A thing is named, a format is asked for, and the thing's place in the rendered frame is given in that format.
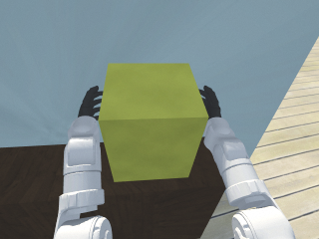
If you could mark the right robot forearm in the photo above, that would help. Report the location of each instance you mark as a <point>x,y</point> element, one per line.
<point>244,189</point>

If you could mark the right robot upper arm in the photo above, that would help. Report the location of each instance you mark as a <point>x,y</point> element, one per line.
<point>265,222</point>

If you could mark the left robot forearm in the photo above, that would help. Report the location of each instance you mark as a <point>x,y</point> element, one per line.
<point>82,184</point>

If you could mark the left robot upper arm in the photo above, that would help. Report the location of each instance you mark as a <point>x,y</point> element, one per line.
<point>94,227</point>

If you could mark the pedestal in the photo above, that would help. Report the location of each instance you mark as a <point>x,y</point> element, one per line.
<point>32,181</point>

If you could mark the right robot hand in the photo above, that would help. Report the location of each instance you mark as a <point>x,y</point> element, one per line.
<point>211,102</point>

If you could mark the left robot hand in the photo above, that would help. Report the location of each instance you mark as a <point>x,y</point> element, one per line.
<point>87,107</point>

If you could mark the carton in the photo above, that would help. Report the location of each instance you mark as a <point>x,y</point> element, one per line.
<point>152,119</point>

